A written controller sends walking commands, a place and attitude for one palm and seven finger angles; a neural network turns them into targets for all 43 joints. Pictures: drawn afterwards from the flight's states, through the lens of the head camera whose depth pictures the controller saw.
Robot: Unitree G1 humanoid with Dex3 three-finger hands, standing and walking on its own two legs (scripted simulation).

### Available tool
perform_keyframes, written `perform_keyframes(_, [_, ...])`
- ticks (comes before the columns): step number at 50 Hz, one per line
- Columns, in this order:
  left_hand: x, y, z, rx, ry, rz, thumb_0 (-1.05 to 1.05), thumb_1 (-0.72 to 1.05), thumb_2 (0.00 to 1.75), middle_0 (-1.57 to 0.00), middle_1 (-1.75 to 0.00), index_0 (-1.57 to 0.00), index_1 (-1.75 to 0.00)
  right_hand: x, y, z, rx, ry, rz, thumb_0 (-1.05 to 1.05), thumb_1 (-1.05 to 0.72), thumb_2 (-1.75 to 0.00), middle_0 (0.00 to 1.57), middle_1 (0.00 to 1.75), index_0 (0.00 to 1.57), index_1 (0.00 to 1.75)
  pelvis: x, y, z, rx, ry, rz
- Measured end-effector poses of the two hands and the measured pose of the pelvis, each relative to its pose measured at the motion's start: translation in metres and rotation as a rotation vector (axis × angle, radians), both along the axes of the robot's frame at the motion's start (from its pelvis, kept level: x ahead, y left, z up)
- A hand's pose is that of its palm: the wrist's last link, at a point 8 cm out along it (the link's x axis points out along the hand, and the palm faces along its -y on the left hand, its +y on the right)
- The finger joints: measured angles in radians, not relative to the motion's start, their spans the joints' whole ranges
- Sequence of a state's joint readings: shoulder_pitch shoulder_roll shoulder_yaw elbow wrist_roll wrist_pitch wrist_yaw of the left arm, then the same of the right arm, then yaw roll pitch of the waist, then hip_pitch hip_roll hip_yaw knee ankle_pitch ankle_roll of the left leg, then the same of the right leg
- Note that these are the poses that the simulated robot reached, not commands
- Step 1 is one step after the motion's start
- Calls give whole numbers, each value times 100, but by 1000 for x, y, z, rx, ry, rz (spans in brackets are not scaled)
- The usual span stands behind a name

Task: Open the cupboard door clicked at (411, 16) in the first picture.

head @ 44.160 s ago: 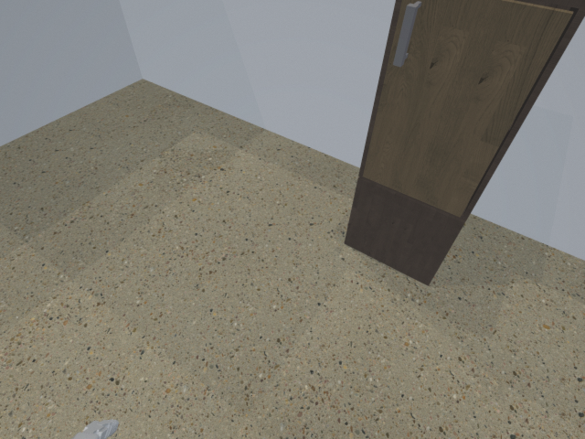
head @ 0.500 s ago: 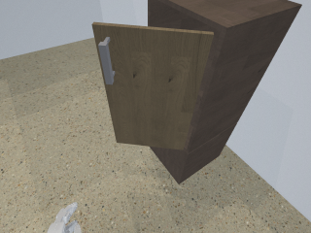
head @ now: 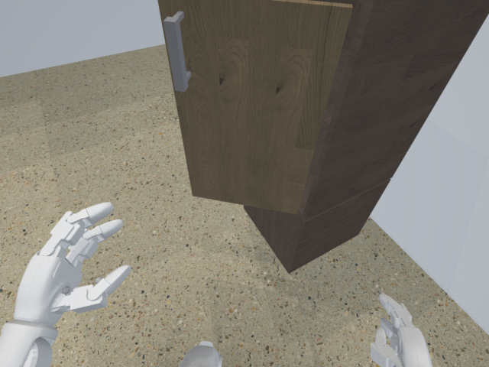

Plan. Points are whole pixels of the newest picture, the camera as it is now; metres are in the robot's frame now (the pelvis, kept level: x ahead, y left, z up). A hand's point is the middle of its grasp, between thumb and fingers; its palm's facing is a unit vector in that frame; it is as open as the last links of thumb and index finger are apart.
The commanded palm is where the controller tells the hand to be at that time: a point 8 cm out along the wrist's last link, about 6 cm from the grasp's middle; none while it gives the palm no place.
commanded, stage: raise the hand with hooked fingers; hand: left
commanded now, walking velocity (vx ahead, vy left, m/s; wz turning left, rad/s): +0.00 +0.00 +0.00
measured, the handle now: (180, 52) +0.62 +0.20 +0.21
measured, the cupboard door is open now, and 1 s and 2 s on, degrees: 49 49 49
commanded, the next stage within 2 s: move the hooked fingers beside the handle in 1.48 s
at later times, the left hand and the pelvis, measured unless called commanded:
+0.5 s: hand (76, 211) +0.28 +0.27 +0.14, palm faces -0.09 -0.99 -0.08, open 12.7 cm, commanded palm +0.26 +0.33 +0.16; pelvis +0.02 +0.04 +0.04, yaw -3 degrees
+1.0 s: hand (18, 141) +0.31 +0.32 +0.23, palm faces -0.01 -1.00 -0.10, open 14.0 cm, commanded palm +0.28 +0.36 +0.23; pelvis +0.02 +0.04 +0.05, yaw -1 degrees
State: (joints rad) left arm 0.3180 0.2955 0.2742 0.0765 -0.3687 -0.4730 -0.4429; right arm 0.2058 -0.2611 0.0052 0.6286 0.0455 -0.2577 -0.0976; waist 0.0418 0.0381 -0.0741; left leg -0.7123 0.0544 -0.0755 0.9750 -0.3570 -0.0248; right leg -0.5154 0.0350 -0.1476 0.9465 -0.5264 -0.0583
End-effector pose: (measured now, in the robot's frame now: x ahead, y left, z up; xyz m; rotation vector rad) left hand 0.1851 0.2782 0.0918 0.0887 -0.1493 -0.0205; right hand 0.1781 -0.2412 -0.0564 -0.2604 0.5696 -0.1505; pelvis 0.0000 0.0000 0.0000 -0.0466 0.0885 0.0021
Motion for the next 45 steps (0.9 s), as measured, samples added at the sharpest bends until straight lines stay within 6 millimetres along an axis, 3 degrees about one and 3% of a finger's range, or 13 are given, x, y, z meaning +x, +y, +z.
perform_keyframes(6, [55,-2,0,18,227,-164,1,24,61,-25,-73,-25,-73,-41,7,-8,69,71,-92,2,-90,-89,20,30,20,30,2,4,12,20,2,-39])
perform_keyframes(13, [63,33,37,-29,107,-6,1,8,54,-26,-83,-26,-83,-67,3,2,49,124,-152,2,-90,-89,20,30,20,30,17,18,25,30,4,-67])
perform_keyframes(17, [63,39,36,-28,120,-29,0,-1,50,-26,-89,-26,-89,-58,3,9,15,120,-132,2,-90,-89,20,30,20,30,20,29,28,23,-2,-57])
perform_keyframes(22, [72,40,30,-25,182,-86,0,-13,45,-27,-97,-27,-97,-32,15,26,-15,53,-101,2,-90,-89,20,30,20,30,21,40,33,17,-19,-49])
perform_keyframes(29, [84,66,82,-8,3,-29,0,-30,38,-29,-107,-29,-108,8,47,52,9,-65,-20,2,-90,-89,20,30,20,30,24,47,40,11,-57,-39])
perform_keyframes(33, [89,81,94,-23,39,-18,0,-38,35,-29,-113,-29,-113,22,63,58,39,-92,21,2,-90,-89,20,30,20,30,23,50,43,8,-72,-29])
perform_keyframes(39, [90,84,91,-18,148,-29,-1,-46,31,-30,-118,-30,-118,26,76,57,58,-73,61,2,-90,-89,20,30,20,30,19,52,47,11,-86,-20])
perform_keyframes(45, [92,86,125,12,25,-8,-1,-49,30,-30,-119,-30,-120,13,73,53,50,-26,67,2,-90,-89,20,30,20,30,17,46,50,14,-110,-14])
